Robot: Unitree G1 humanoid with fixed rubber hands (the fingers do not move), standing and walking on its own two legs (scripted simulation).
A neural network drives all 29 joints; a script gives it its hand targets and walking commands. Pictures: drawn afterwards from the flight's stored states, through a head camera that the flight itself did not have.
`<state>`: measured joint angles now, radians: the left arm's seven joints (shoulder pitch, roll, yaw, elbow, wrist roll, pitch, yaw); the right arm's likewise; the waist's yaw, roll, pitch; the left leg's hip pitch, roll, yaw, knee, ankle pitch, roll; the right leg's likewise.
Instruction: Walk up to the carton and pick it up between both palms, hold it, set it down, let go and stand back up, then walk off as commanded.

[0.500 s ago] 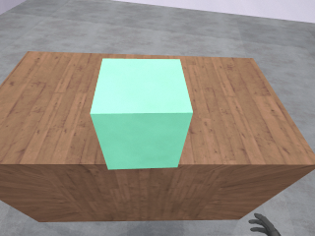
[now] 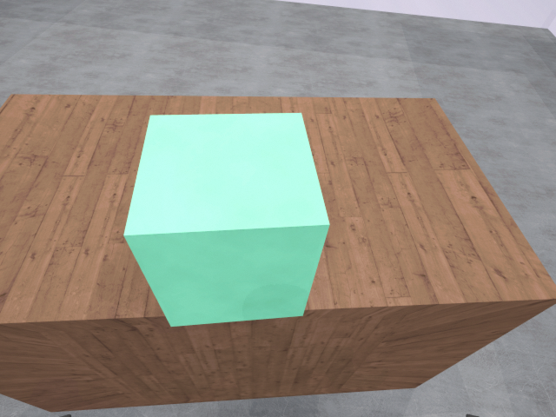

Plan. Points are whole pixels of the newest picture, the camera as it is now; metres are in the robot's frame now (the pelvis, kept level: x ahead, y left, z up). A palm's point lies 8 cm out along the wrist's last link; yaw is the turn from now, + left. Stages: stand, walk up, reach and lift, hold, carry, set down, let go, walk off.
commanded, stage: walk up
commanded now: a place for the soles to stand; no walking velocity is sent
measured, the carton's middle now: (233, 224) +0.37 +0.06 +0.06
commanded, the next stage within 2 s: stand in 1.82 s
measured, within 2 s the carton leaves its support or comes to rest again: neither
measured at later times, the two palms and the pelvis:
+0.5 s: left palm out of the picture +0.10 +0.32 -0.11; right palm out of the picture +0.10 -0.33 -0.10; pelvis +0.01 +0.00 -0.01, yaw -1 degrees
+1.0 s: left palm out of the picture +0.08 +0.32 -0.11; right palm out of the picture +0.10 -0.30 -0.10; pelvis +0.00 +0.01 +0.00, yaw -2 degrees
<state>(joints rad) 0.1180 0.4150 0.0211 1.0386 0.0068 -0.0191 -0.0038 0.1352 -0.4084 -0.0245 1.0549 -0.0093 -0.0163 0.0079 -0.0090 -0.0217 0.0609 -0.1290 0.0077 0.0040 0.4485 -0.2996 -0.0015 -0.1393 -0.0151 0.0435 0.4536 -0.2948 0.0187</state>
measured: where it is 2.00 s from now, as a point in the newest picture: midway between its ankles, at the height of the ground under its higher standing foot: outside the picture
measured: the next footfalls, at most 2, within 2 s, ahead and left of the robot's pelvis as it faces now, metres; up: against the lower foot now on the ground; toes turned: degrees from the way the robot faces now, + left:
right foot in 0.88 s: +0.03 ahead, -0.13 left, +0.00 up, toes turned -1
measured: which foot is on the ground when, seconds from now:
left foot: down 0.00-1.00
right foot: down 0.00-0.62, up 0.64-0.86, down 0.88-1.00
